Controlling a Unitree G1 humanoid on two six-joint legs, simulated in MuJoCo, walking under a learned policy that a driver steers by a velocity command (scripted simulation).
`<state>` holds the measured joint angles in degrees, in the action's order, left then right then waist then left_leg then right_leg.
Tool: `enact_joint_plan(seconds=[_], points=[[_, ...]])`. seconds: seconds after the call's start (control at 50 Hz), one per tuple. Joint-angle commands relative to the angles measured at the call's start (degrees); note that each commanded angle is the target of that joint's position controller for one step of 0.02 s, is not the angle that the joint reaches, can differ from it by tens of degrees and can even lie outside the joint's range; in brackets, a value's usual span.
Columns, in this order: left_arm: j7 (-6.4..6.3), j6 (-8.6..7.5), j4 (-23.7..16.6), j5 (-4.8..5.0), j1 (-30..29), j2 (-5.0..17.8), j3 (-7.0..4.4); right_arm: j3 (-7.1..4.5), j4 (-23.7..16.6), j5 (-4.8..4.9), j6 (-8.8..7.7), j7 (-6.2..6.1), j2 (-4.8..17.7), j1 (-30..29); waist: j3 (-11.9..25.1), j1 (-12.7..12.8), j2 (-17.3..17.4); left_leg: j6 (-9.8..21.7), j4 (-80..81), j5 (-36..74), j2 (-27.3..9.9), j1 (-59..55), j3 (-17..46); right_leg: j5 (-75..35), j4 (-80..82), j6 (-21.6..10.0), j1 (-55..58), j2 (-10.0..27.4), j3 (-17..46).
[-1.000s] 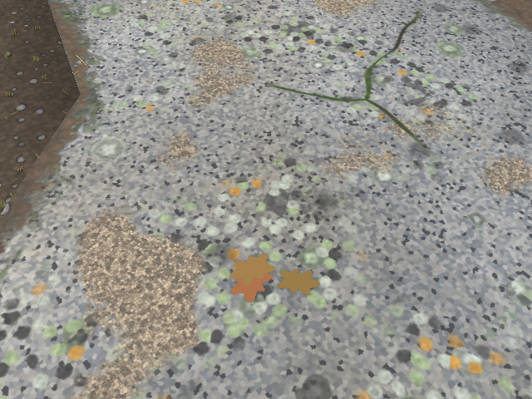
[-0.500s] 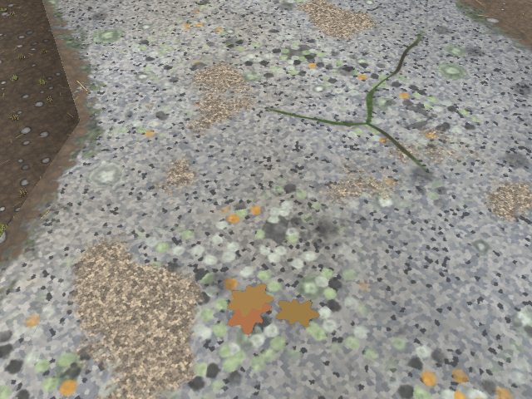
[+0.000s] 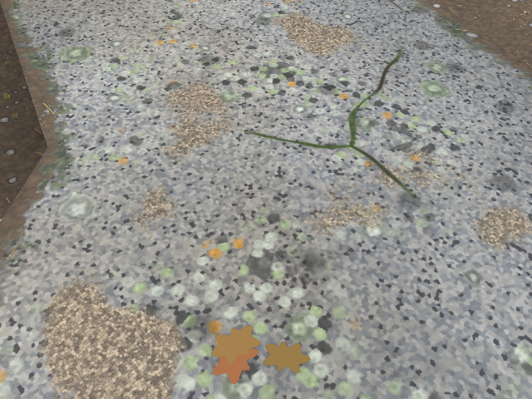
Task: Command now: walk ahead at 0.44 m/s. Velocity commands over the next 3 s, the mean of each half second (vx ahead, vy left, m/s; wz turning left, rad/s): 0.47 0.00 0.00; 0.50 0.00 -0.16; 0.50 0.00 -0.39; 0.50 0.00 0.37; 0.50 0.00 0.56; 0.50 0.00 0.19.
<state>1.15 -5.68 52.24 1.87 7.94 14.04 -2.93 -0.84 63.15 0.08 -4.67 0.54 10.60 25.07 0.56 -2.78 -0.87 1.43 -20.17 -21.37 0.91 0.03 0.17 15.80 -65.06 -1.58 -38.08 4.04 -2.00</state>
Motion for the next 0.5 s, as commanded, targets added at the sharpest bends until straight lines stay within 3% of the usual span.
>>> enact_joint_plan(seconds=[0.02, 0.06, 0.1, 0.12, 0.16, 0.18, 0.2, 0.22, 0.24, 0.26, 0.28, 0.3, 0.32, 0.36, 0.44, 0.5], points=[[0.35, -0.28, -6.52, -0.7, -9.41, 0.09, 0.72, -0.95, -3.99, -0.38, -0.1, -1.67, 8.96, -3.08, -8.64, 0.46, 6.04, 7.8, 14.24, 24.85, -8.83, 11.24, 4.13, -13.06, 19.27, 1.61, 3.1, -0.52, -2.12], [0.42, 0.21, -8.28, -0.36, -12.88, 1.07, 0.6, -1.86, -2.96, 0.53, -0.68, -2.16, 11.79, 0.32, -8.4, 0.03, 7.25, 8.19, 17.09, 23.59, -10.95, 9.46, 4.61, -16.88, 26.95, 1.29, 7.92, -2.09, -2.07], [0.65, 0.47, -9.19, -0.01, -13.94, 3.03, 0.13, -2.41, -2.2, 1.41, -0.81, -2.27, 11.92, 1.19, -8.76, 0.92, 7.11, 7.67, 16.02, 25.76, -13.31, 3.37, 4.31, -17.83, 32.51, -0.19, 7.84, -2.15, -0.48], [0.77, 0.42, -9.15, -0.03, -13.02, 4.2, -0.37, -2.65, -2.12, 1.34, -0.65, -2.23, 11.92, 1.05, -7.72, 1.95, 7.0, 7.02, 13.64, 31.35, -14.33, 0.17, 4.03, -17.35, 33.88, -1.13, 9.04, -2.51, -0.13], [0.71, 0.55, -7.23, -0.11, -5.64, 6.86, -1.92, -3.29, -2.44, 0.57, 0.3, -2.1, 12.65, 0.01, -1.55, 6.19, 8.21, 5.4, 3.12, 49.98, -14.72, -4.24, 2.46, -13.28, 32.58, -3.34, 17.63, -4.75, -1.16], [0.49, 0.88, -4.52, 0.04, 2.98, 8.74, -3.14, -3.13, -2.83, 0.09, 0.98, -2.0, 11.82, -0.45, 3.35, 10.28, 7.87, 4.23, -7.7, 55.05, -12.67, -2.24, 0.79, -11.3, 32.34, -4.9, 27.92, -6.28, -2.32], [0.17, 1.18, -2.19, -0.21, 12.48, 11.23, -4.06, -2.48, -4.03, -0.58, 1.31, -1.83, 10.25, -0.54, 9.44, 13.79, 4.47, 2.8, -23.82, 43.78, -10.28, 9.13, -0.17, -9.37, 30.93, -7.49, 43.97, 0.21, 5.03], [0.41, 1.13, -0.48, -1.65, 18.01, 16.04, -4.84, -0.27, -4.78, -0.08, 0.4, -1.17, 1.43, 7.38, 19.38, 9.49, -12.63, -0.6, -48.02, 9.36, 0.91, 29.38, -0.37, 8.45, 39.53, -17.14, 61.35, 15.29, 34.32], [0.82, 0.92, -0.48, -1.36, 16.36, 11.84, -3.4, -0.72, -4.15, 0.79, -1.37, -0.43, 4.02, 5.26, 19.91, 10.02, -12.95, 0.81, -57.24, -9.62, 1.78, 35.53, 7.96, 16.72, 50.59, -17.07, 59.23, 17.07, 48.68], [0.88, 0.34, -1.11, -1.06, 10.34, 9.36, -2.45, -2.06, -6.7, 2.53, -2.34, -0.08, 8.72, -1.06, 9.21, 8.42, -10.14, 2.08, -60.62, -6.49, -1.42, 41.24, 7.0, 17.26, 51.83, -13.99, 50.3, 16.0, 41.23], [0.97, -0.1, -2.38, -1.22, 4.79, 7.73, -1.82, -2.23, -8.04, 2.64, -2.73, -0.43, 9.89, -5.18, 4.21, 6.69, -4.45, 2.93, -58.37, -0.82, -4.71, 39.68, 5.63, 11.65, 52.89, -12.36, 40.48, 14.17, 32.93], [1.23, -0.51, -2.63, -1.91, 1.19, 6.68, -1.48, -2.65, -8.37, 1.88, -2.51, -1.0, 9.7, -6.76, 1.36, 4.54, -1.69, 3.04, -54.73, 3.32, -7.12, 36.68, 4.77, 5.14, 54.14, -11.3, 31.98, 12.04, 26.24], [1.42, -0.89, -2.6, -2.48, -0.79, 5.32, -1.03, -2.98, -8.06, 1.31, -1.62, -1.42, 8.91, -5.25, 0.76, 2.11, -2.8, 3.18, -51.65, 5.6, -9.09, 32.49, 5.21, 1.3, 55.41, -10.25, 26.7, 9.63, 21.06], [1.46, -1.02, -1.61, -2.31, -0.47, 4.62, -0.76, -2.98, -7.58, 1.1, -0.03, -1.71, 6.88, -3.17, 0.17, 0.47, -4.22, 2.62, -47.91, 5.99, -9.87, 29.15, 4.57, -0.23, 57.91, -10.81, 21.65, 7.96, 16.43], [-0.36, -1.02, 0.33, -2.25, 4.87, 8.13, -1.42, -3.75, -10.75, 0.1, 0.72, -2.13, 8.35, -11.36, -3.33, 1.65, -2.2, -0.14, -37.3, 15.13, -10.81, 38.11, 4.04, -1.34, 61.27, -12.44, 22.69, 8.7, 14.23], [-1.36, -0.57, 1.05, -1.89, 8.1, 8.46, -1.41, -3.93, -12.23, 0.01, 0.19, -1.63, 8.03, -16.4, -3.38, 3.03, -1.67, -1.38, -28.22, 23.37, -10.03, 40.99, 3.46, -5.0, 61.13, -11.43, 26.59, 8.33, 11.51]])
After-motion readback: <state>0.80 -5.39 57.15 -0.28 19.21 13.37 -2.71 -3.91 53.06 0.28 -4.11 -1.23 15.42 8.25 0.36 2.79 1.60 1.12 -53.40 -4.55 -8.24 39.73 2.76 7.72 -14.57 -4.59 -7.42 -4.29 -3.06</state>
